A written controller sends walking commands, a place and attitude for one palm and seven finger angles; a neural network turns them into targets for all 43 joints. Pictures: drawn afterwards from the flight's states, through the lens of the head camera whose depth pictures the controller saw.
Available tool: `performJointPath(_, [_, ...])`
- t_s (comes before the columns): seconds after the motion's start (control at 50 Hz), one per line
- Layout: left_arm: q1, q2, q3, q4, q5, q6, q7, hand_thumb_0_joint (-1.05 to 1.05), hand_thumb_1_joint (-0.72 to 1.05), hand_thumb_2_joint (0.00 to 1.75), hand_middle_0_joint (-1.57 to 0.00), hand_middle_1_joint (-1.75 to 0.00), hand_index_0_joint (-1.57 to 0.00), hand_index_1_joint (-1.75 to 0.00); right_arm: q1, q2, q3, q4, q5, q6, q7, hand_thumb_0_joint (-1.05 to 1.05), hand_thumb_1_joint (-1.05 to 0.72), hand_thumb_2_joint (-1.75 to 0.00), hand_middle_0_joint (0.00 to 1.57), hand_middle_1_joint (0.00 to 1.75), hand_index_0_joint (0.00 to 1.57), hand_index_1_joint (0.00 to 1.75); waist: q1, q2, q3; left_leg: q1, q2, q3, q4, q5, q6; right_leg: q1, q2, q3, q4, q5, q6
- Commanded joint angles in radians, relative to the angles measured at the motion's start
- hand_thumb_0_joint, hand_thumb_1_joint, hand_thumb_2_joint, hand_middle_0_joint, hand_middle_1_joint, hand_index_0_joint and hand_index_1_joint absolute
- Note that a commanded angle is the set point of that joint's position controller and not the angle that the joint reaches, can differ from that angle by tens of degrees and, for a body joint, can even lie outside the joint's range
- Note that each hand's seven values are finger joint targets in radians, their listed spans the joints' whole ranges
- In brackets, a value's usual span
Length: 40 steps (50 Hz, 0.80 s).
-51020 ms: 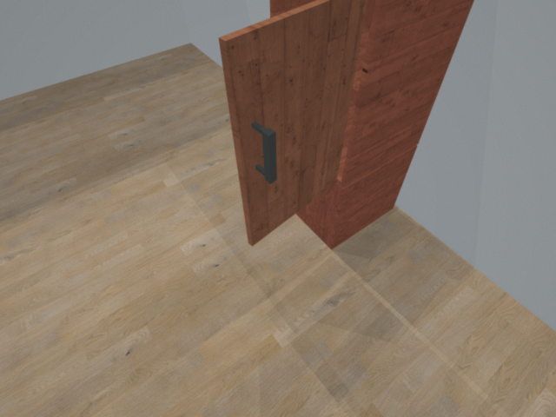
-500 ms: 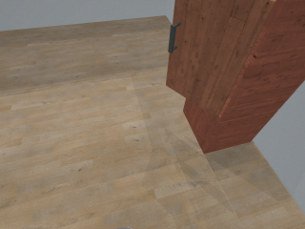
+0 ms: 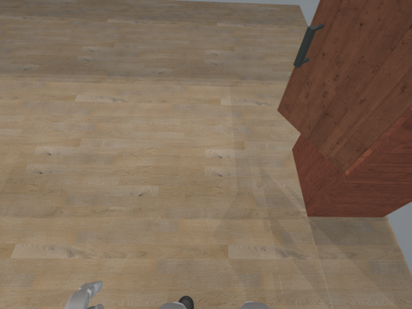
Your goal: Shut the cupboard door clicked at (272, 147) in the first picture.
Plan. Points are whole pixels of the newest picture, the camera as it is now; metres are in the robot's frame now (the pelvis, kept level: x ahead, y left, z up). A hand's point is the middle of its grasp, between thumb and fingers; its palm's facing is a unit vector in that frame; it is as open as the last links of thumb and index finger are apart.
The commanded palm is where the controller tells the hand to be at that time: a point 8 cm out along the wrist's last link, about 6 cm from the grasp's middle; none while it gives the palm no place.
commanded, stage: walk to a spot facing it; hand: left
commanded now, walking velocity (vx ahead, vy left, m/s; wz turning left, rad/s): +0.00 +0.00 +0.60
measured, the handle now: (308, 46) +0.86 -0.31 +0.00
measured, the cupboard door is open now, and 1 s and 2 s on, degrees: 32 32 32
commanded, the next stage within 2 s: turn to face it in 1.40 s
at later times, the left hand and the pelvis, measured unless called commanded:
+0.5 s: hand out of the picture -0.03 +0.18 -0.19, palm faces +0.37 -0.90 -0.25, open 7.3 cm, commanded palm none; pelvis +0.03 -0.02 -0.03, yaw +20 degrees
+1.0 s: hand (104, 302) +0.14 +0.22 -0.15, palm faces +0.58 -0.77 -0.26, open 7.3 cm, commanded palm none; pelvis +0.18 +0.00 -0.01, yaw +37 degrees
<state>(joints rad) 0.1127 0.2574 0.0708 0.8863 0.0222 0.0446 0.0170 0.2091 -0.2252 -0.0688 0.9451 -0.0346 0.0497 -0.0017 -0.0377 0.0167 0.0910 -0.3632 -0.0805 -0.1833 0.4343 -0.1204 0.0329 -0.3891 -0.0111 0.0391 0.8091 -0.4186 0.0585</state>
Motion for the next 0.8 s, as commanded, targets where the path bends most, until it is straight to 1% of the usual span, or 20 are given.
performJointPath(0.0, [0.143,0.092,0.026,-0.050,-0.006,-0.016,0.013,0.00,0.90,0.90,-0.20,-0.30,-0.20,-0.30,-0.009,-0.201,-0.058,-0.084,0.007,-0.009,-0.011,0.00,-0.90,-0.90,0.20,0.30,0.20,0.30,0.043,0.173,-0.187,0.081,0.176,-0.269,-0.076,0.005,0.073,0.174,0.047,-0.032,-0.256,0.069,-0.014])
performJointPath(0.02, [0.191,0.115,0.034,-0.037,-0.006,-0.019,0.016,0.00,0.90,0.90,-0.20,-0.30,-0.20,-0.30,-0.032,-0.184,-0.056,-0.095,0.015,-0.006,-0.009,0.00,-0.90,-0.90,0.20,0.30,0.20,0.30,0.070,0.133,-0.187,-0.024,0.137,-0.239,-0.050,-0.091,0.035,0.302,0.029,-0.029,-0.379,0.134,-0.026])
performJointPath(0.04, [0.222,0.176,0.048,-0.039,0.004,-0.025,0.021,0.00,0.90,0.90,-0.20,-0.30,-0.20,-0.30,-0.033,-0.138,-0.056,-0.105,0.024,-0.004,-0.003,0.00,-0.90,-0.90,0.20,0.30,0.20,0.30,0.086,-0.031,-0.183,-0.172,0.047,-0.133,0.110,-0.251,-0.022,0.400,-0.134,0.134,-0.525,0.024,-0.079])
performJointPath(0.06, [0.184,0.257,0.060,-0.062,0.019,-0.031,0.025,0.00,0.90,0.90,-0.20,-0.30,-0.20,-0.30,-0.015,-0.096,-0.052,-0.119,0.025,-0.010,0.000,0.00,-0.90,-0.90,0.20,0.30,0.20,0.30,0.081,-0.283,-0.152,-0.275,-0.068,0.074,0.403,-0.397,-0.088,0.358,-0.408,0.436,-0.631,-0.045,-0.203])
performJointPath(0.08, [0.092,0.226,0.042,-0.080,0.011,-0.030,0.029,0.00,0.90,0.90,-0.20,-0.30,-0.20,-0.30,-0.021,-0.144,-0.059,-0.110,0.008,-0.008,0.005,0.00,-0.90,-0.90,0.20,0.30,0.20,0.30,0.045,-0.193,-0.081,-0.247,0.008,0.067,0.630,-0.446,-0.069,0.187,-0.467,0.398,-0.623,0.021,-0.243])
performJointPath(0.1, [0.004,0.190,0.025,-0.105,0.009,-0.030,0.026,0.00,0.90,0.90,-0.20,-0.30,-0.20,-0.30,0.024,-0.118,-0.053,-0.110,0.004,-0.002,0.015,0.00,-0.90,-0.90,0.20,0.30,0.20,0.30,-0.013,-0.121,-0.054,-0.235,0.025,0.070,0.721,-0.378,-0.065,0.136,-0.401,0.272,-0.589,0.083,-0.234])
performJointPath(0.16, [0.018,0.116,0.013,-0.094,0.002,-0.051,0.026,0.00,0.90,0.90,-0.20,-0.30,-0.20,-0.30,0.016,-0.114,-0.044,-0.091,0.011,0.001,0.025,0.00,-0.90,-0.90,0.20,0.30,0.20,0.30,-0.020,-0.228,-0.047,-0.265,0.084,0.125,0.783,-0.286,-0.093,0.235,-0.288,0.059,-0.457,0.570,-0.196])
performJointPath(0.22, [0.161,0.145,0.026,-0.065,0.004,-0.058,0.031,0.00,0.90,0.90,-0.20,-0.30,-0.20,-0.30,-0.081,-0.095,-0.022,-0.123,0.016,0.000,0.028,0.00,-0.90,-0.90,0.20,0.30,0.20,0.30,0.045,-0.210,-0.079,-0.258,0.087,0.190,0.615,-0.312,-0.102,0.398,-0.290,-0.006,-0.380,0.869,-0.183])
performJointPath(0.26, [0.228,0.161,0.033,-0.045,0.005,-0.055,0.030,0.00,0.90,0.90,-0.20,-0.30,-0.20,-0.30,-0.138,-0.085,-0.013,-0.137,0.017,0.000,0.030,0.00,-0.90,-0.90,0.20,0.30,0.20,0.30,0.081,-0.212,-0.074,-0.235,0.085,0.227,0.511,-0.322,-0.098,0.444,-0.298,-0.028,-0.356,0.927,-0.175])
performJointPath(0.36, [0.258,0.180,0.046,-0.042,0.012,-0.050,0.023,0.00,0.90,0.90,-0.20,-0.30,-0.20,-0.30,-0.152,-0.073,-0.002,-0.148,0.023,-0.007,0.033,0.00,-0.90,-0.90,0.20,0.30,0.20,0.30,0.087,-0.272,-0.098,-0.108,0.071,0.284,0.314,-0.313,-0.066,0.438,-0.312,-0.070,-0.310,0.940,-0.164])
performJointPath(0.42, [0.229,0.190,0.050,-0.051,0.001,-0.057,0.012,0.00,0.90,0.90,-0.20,-0.30,-0.20,-0.30,-0.023,-0.106,-0.006,-0.120,0.013,-0.027,0.028,0.00,-0.90,-0.90,0.20,0.30,0.20,0.30,0.012,-0.198,-0.172,0.157,0.033,0.322,0.086,-0.176,-0.029,0.345,-0.289,-0.158,-0.153,0.830,-0.108])
performJointPath(0.44, [0.221,0.166,0.046,-0.059,-0.006,-0.058,0.004,0.00,0.90,0.90,-0.20,-0.30,-0.20,-0.30,0.079,-0.169,-0.021,-0.093,0.008,-0.039,0.027,0.00,-0.90,-0.90,0.20,0.30,0.20,0.30,-0.049,-0.068,-0.235,0.401,0.116,0.215,0.004,-0.063,0.013,0.157,-0.261,-0.203,0.042,0.605,-0.066])
performJointPath(0.46, [0.176,0.088,0.024,-0.108,-0.010,-0.059,-0.010,0.00,0.90,0.90,-0.20,-0.30,-0.20,-0.30,0.181,-0.305,-0.058,-0.071,-0.003,-0.046,0.024,0.00,-0.90,-0.90,0.20,0.30,0.20,0.30,-0.101,0.287,-0.251,0.593,0.427,-0.242,-0.033,0.109,0.165,-0.219,-0.091,-0.233,0.323,-0.168,0.004])
performJointPath(0.48, [0.053,0.095,0.014,-0.159,0.000,-0.050,-0.007,0.00,0.90,0.90,-0.20,-0.30,-0.20,-0.30,0.259,-0.323,-0.061,-0.042,0.008,-0.043,0.013,0.00,-0.90,-0.90,0.20,0.30,0.20,0.30,-0.135,0.221,-0.223,0.569,0.505,-0.352,-0.078,0.146,0.247,-0.345,-0.090,-0.103,0.415,-0.257,-0.010])
performJointPath(0.5, [0.029,0.109,0.022,-0.170,0.003,-0.050,-0.008,0.00,0.90,0.90,-0.20,-0.30,-0.20,-0.30,0.215,-0.290,-0.046,-0.052,0.007,-0.041,0.007,0.00,-0.90,-0.90,0.20,0.30,0.20,0.30,-0.102,0.131,-0.153,0.445,0.491,-0.287,-0.119,-0.088,0.244,-0.328,-0.133,-0.049,0.388,-0.205,-0.019])
performJointPath(0.52, [0.001,0.099,0.027,-0.155,0.005,-0.049,-0.010,0.00,0.90,0.90,-0.20,-0.30,-0.20,-0.30,0.149,-0.254,-0.038,-0.076,0.006,-0.048,-0.001,0.00,-0.90,-0.90,0.20,0.30,0.20,0.30,-0.086,0.195,-0.077,0.325,0.417,-0.265,-0.144,-0.192,0.203,-0.315,-0.139,-0.041,0.361,-0.143,-0.017])
performJointPath(0.58, [0.070,0.097,0.030,-0.106,0.010,-0.044,-0.037,0.00,0.90,0.90,-0.20,-0.30,-0.20,-0.30,0.022,-0.206,-0.016,-0.104,0.002,-0.067,-0.008,0.00,-0.90,-0.90,0.20,0.30,0.20,0.30,0.000,0.159,-0.022,0.178,0.317,-0.147,-0.182,-0.261,0.148,-0.236,-0.117,-0.042,0.298,0.018,-0.007])
performJointPath(0.68, [0.046,0.077,0.023,-0.114,0.006,-0.047,-0.048,0.00,0.90,0.90,-0.20,-0.30,-0.20,-0.30,0.040,-0.211,-0.023,-0.091,0.007,-0.080,-0.005,0.00,-0.90,-0.90,0.20,0.30,0.20,0.30,0.014,0.131,-0.031,0.155,0.267,-0.091,-0.205,-0.256,0.150,-0.182,-0.096,-0.071,0.073,0.113,0.015])
performJointPath(0.74, [0.028,0.071,0.022,-0.126,0.004,-0.054,-0.052,0.00,0.90,0.90,-0.20,-0.30,-0.20,-0.30,0.044,-0.210,-0.029,-0.082,0.005,-0.079,0.001,0.00,-0.90,-0.90,0.20,0.30,0.20,0.30,0.017,0.132,-0.026,0.113,0.245,-0.086,-0.185,-0.278,0.138,-0.079,-0.058,-0.110,-0.073,0.150,0.023])
performJointPath(0.78, [0.076,0.078,0.026,-0.113,0.004,-0.063,-0.053,0.00,0.90,0.90,-0.20,-0.30,-0.20,-0.30,0.021,-0.208,-0.032,-0.081,0.007,-0.077,0.001,0.00,-0.90,-0.90,0.20,0.30,0.20,0.30,0.047,0.125,-0.044,0.024,0.245,-0.096,-0.133,-0.303,0.130,0.080,-0.030,-0.119,-0.149,0.189,0.024])
